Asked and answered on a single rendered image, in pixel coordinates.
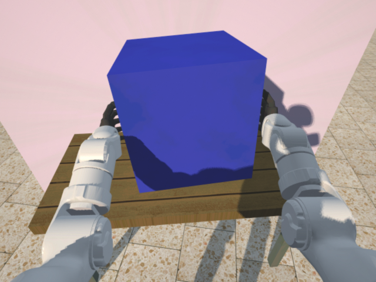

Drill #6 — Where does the robot right upper arm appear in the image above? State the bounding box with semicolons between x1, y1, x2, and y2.
281;197;376;282

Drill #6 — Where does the right robot hand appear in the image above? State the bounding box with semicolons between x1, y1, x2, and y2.
258;89;278;131

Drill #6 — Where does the robot left forearm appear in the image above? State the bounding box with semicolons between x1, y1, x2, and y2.
42;126;122;261

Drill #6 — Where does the left robot hand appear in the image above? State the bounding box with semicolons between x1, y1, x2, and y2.
100;101;125;140

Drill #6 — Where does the carton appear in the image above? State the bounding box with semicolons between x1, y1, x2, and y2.
107;31;267;193

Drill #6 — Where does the robot right forearm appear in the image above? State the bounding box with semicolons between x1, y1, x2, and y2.
261;113;357;239

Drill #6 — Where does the table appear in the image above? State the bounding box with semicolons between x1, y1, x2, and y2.
28;130;289;282

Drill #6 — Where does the robot left upper arm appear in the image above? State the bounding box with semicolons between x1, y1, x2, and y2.
10;215;113;282

